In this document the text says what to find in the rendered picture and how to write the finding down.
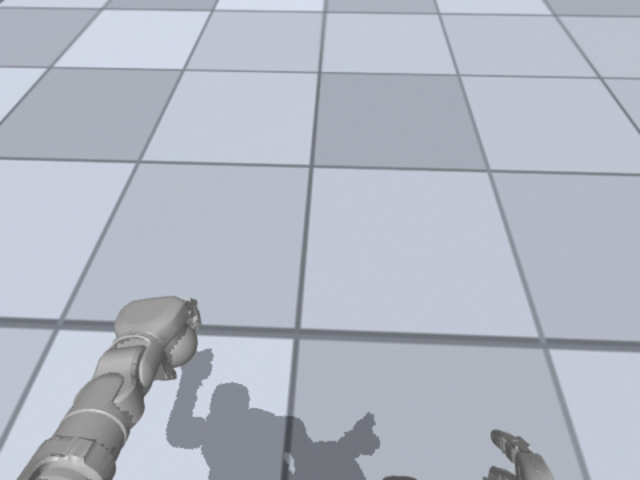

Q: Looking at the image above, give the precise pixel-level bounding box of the right robot hand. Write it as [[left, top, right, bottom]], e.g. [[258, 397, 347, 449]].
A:
[[483, 430, 554, 480]]

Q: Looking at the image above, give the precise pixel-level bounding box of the left robot hand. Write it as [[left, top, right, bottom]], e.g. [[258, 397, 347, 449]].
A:
[[114, 296, 201, 381]]

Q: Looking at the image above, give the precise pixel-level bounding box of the left robot arm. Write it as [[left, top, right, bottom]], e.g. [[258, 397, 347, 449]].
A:
[[16, 331, 163, 480]]

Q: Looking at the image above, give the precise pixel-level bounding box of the ball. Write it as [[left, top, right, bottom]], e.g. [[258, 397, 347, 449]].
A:
[[163, 323, 198, 368]]

